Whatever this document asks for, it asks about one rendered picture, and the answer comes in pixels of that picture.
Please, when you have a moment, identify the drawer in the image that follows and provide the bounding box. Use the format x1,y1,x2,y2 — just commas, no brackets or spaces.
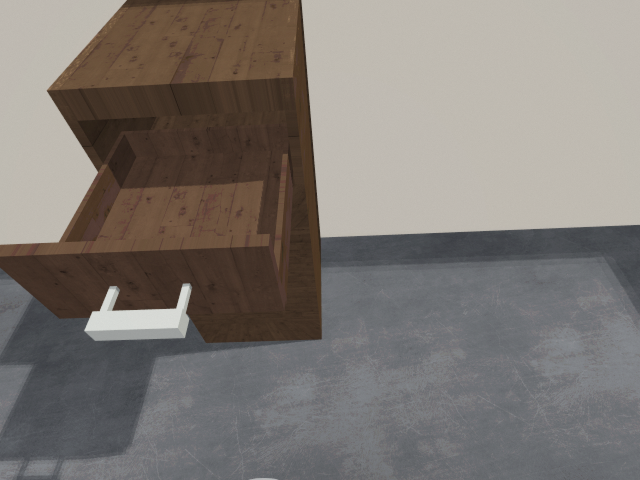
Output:
0,123,293,319

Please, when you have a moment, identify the handle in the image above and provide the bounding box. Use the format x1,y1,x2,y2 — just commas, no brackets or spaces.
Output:
84,283,192,341

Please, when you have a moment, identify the cabinet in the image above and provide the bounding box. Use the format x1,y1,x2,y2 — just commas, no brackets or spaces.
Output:
47,0,322,343

